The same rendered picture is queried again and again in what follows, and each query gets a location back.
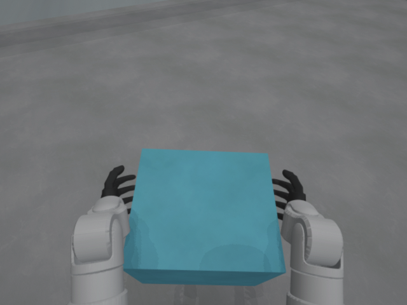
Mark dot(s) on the carton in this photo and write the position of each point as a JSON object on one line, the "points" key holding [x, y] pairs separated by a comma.
{"points": [[203, 218]]}

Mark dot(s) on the robot left hand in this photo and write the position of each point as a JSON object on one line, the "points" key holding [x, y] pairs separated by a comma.
{"points": [[112, 182]]}

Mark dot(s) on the left robot forearm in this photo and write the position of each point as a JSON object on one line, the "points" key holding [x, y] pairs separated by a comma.
{"points": [[97, 255]]}

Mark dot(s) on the right robot forearm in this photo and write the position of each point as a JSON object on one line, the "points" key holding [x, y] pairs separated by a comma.
{"points": [[316, 256]]}

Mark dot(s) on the robot right hand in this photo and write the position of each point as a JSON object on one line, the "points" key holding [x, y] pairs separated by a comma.
{"points": [[294, 188]]}

